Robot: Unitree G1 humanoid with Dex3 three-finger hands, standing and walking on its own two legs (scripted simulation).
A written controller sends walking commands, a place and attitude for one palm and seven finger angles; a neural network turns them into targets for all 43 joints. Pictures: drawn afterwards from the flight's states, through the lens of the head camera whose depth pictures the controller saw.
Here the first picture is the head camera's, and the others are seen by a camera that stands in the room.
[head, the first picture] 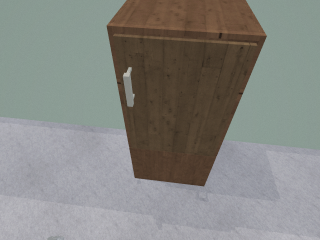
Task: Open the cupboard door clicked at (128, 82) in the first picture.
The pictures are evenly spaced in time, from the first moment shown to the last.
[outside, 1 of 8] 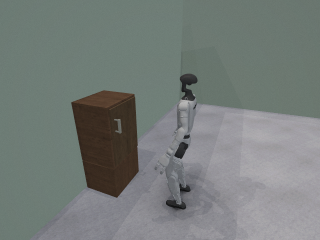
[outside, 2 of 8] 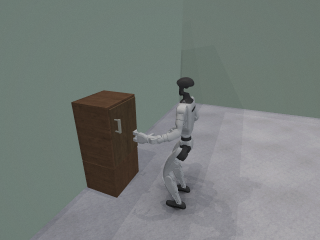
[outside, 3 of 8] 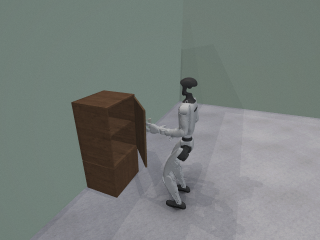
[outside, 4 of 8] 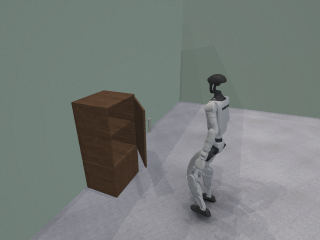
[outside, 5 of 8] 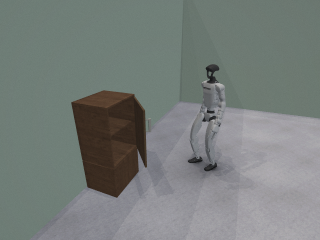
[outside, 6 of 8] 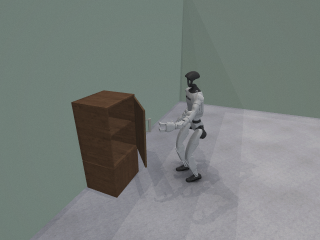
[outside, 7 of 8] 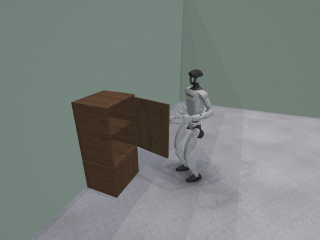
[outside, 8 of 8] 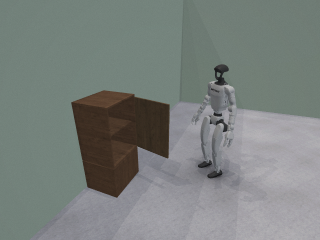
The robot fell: no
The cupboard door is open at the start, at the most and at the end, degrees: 0 78 78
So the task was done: yes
